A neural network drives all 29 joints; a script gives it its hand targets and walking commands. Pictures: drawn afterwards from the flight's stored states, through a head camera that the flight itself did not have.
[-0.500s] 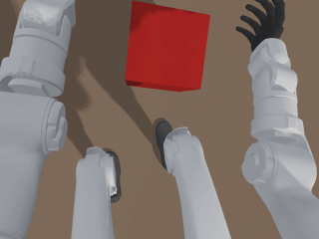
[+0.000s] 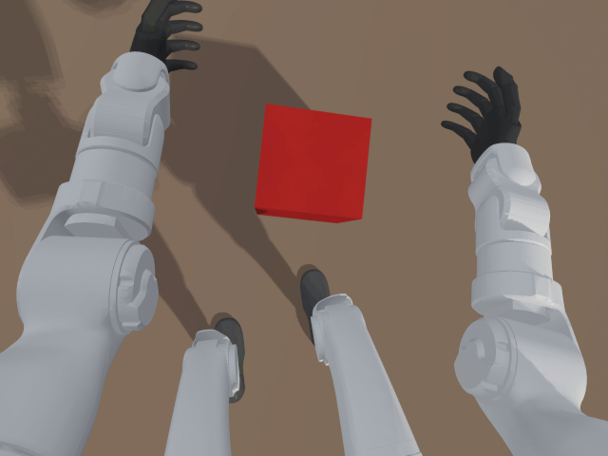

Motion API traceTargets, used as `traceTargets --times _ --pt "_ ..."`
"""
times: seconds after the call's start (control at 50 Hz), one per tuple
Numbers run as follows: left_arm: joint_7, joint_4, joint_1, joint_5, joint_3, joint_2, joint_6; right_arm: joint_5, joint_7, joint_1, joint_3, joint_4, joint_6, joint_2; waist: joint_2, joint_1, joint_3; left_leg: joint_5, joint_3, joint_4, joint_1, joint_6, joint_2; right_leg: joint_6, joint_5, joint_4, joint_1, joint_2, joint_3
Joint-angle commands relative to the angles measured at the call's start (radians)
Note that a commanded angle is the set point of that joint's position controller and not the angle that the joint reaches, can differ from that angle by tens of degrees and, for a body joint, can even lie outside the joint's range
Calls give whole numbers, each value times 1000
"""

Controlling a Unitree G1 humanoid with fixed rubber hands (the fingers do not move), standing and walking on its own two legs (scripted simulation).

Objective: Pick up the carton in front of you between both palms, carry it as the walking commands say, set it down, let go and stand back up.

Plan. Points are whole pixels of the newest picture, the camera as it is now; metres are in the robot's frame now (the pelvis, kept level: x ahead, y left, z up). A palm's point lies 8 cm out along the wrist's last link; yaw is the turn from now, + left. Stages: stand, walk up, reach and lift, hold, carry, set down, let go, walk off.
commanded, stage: let go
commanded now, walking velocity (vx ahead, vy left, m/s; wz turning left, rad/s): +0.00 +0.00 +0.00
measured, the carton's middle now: (306, 172) +0.49 -0.15 -0.51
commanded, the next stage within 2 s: stand in 1.38 s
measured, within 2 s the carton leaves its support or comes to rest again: neither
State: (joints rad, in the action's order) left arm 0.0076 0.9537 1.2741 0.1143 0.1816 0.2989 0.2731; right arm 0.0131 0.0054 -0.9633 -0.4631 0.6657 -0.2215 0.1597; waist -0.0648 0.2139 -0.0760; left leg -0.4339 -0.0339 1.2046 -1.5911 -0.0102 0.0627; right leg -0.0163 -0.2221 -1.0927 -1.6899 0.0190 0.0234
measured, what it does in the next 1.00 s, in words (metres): rises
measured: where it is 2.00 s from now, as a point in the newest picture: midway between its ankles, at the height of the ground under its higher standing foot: (276, 348)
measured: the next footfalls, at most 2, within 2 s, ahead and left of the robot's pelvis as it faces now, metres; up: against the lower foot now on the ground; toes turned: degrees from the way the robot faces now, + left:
none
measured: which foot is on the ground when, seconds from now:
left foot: down 0.00-1.00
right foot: down 0.00-1.00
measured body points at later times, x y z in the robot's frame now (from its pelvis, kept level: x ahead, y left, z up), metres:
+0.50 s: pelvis +0.06 -0.03 +0.10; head +0.22 -0.04 +0.52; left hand +0.41 +0.12 +0.00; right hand +0.30 -0.29 +0.02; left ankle +0.04 +0.12 -0.60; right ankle +0.11 -0.13 -0.60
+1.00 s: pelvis +0.10 +0.02 +0.14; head +0.13 +0.01 +0.59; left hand +0.29 +0.24 +0.06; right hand +0.26 -0.23 +0.06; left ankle +0.04 +0.12 -0.60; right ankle +0.11 -0.13 -0.60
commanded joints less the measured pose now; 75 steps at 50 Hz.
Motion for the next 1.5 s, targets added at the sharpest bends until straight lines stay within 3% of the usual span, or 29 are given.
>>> traceTargets --times 0.0,0.08,0.22,0.3,0.38,0.52,0.64,0.78,0.88,1.02,1.04,1.06,1.08,1.16,1.36,1.38,1.44,1.48 --pt "27 -159 74 34 39 0 -33 40 35 -25 9 -137 35 114 -87 52 -1063 321 34 -200 425 -39 65 -28 511 38 921 -71 -109" --pt "93 -313 -151 59 58 -105 -60 78 84 145 65 -194 54 127 -53 25 -1013 357 29 -287 512 -50 66 -9 505 101 1055 -71 -96" --pt "154 -523 -448 39 35 -186 -113 54 139 412 193 -237 98 154 -7 -7 -750 163 38 -445 611 -46 51 12 327 251 1230 -55 -53" --pt "145 -521 -618 15 14 -184 -154 26 147 585 273 -237 132 141 31 -28 -600 73 46 -500 638 -33 42 10 231 324 1343 -45 -22" --pt "118 -470 -787 0 5 -154 -197 -4 129 742 336 -266 162 136 85 -54 -484 61 47 -536 664 -16 37 0 214 383 1470 -34 17" --pt "77 -441 -1031 -23 -27 -108 -255 -39 86 990 412 -383 190 114 147 -91 -347 97 36 -630 784 6 19 -14 393 453 1671 -22 53" --pt "48 -487 -1197 -31 -47 -84 -277 -54 67 1116 433 -425 192 121 87 -135 -209 176 28 -723 997 7 1 -15 414 534 1716 -31 41" --pt "5 -537 -1342 -60 -84 -62 -275 -49 65 1159 411 -361 192 141 7 -173 -84 334 10 -813 1209 -10 -31 -6 372 616 1718 -62 5" --pt "-31 -581 -1432 -87 -111 -47 -250 -28 63 1192 392 -327 177 158 11 -187 -17 444 -10 -852 1289 -19 -53 3 358 641 1737 -83 -11" --pt "-61 -626 -1454 -113 -139 -34 -209 -3 63 1185 373 -321 142 172 21 -193 85 450 -25 -886 1300 -18 -74 11 286 650 1757 -96 -24" --pt "-62 -630 -1452 -114 -140 -32 -204 -1 64 1181 372 -323 138 173 20 -194 95 445 -26 -889 1295 -17 -76 11 278 649 1762 -97 -25" --pt "-41 -570 -1494 -126 -139 -34 -232 20 40 1146 354 -375 91 214 26 -193 39 550 -22 -844 1358 -24 -74 3 247 618 1716 -121 -40" --pt "-31 -588 -1473 -127 -144 -32 -236 18 33 1174 365 -358 77 207 11 -196 50 584 -24 -833 1365 -32 -75 5 230 619 1690 -118 -40" --pt "-21 -592 -1455 -133 -147 -15 -225 7 23 1170 382 -365 54 191 0 -201 66 592 -28 -824 1358 -34 -80 8 207 613 1651 -112 -33" --pt "-27 -568 -1464 -118 -134 -9 -186 17 5 1143 390 -381 11 178 25 -219 88 409 10 -839 1297 -4 -55 7 213 614 1719 -99 -27" --pt "4 -413 -1485 -55 -88 128 -211 33 -22 1103 368 -249 88 270 -58 -244 116 168 -7 -795 1249 -28 -76 0 130 614 1550 11 1" --pt "12 -388 -1453 -45 -83 140 -247 39 -19 1137 377 -210 170 256 30 -220 112 -45 -54 -794 1308 1 -90 20 -153 670 1416 28 53" --pt "4 -373 -1422 -52 -89 131 -263 34 -10 1142 379 -182 194 266 67 -214 91 -13 -63 -773 1329 15 -94 30 -153 670 1400 28 64"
